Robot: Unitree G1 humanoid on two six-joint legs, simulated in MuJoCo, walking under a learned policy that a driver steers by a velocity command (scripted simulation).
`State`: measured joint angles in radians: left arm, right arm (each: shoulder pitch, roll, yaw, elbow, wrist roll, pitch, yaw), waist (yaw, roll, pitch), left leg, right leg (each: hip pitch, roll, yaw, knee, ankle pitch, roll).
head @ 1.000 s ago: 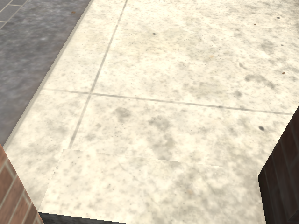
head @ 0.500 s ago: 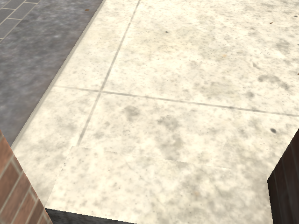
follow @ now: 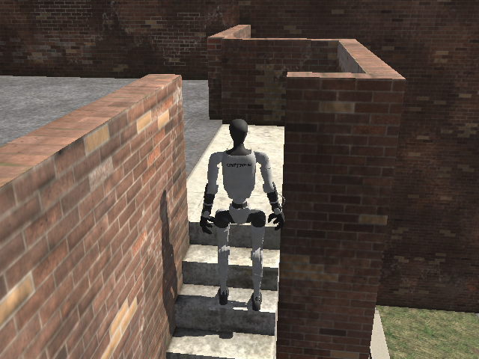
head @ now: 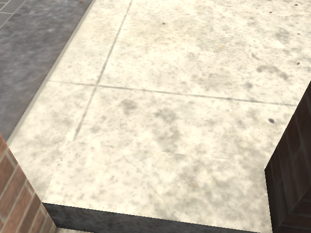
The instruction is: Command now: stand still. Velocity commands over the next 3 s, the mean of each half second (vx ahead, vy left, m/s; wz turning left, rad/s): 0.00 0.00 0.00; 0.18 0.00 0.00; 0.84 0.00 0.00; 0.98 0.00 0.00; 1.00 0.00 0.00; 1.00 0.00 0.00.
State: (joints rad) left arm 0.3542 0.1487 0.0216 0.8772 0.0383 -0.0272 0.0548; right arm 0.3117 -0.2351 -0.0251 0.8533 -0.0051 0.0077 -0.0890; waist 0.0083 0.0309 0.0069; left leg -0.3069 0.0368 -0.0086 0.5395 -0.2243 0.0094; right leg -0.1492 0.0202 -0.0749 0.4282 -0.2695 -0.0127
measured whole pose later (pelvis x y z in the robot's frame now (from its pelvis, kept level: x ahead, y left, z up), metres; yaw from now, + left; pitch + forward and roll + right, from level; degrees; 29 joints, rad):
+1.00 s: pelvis +0.02 +0.02 -0.01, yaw -1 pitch +3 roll -2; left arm 0.43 0.20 0.06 0.90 0.03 -0.04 0.04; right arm 0.34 -0.25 -0.05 0.81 0.00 -0.02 -0.06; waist 0.02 0.00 -0.04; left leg -0.48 0.03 0.04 0.97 -0.41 0.04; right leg -0.23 0.00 -0.04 0.54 -0.36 -0.11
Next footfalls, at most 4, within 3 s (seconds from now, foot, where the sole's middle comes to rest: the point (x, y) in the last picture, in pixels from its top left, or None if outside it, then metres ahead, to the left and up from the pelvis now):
1.50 right None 0.30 -0.03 -0.58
1.82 left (128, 170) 0.59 0.13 -0.38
2.26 right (181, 91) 0.99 -0.07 -0.38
2.70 left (148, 30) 1.47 0.08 -0.38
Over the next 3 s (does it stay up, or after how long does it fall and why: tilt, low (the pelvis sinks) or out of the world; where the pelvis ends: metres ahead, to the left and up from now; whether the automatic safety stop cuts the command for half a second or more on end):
stays up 1.55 0.01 0.39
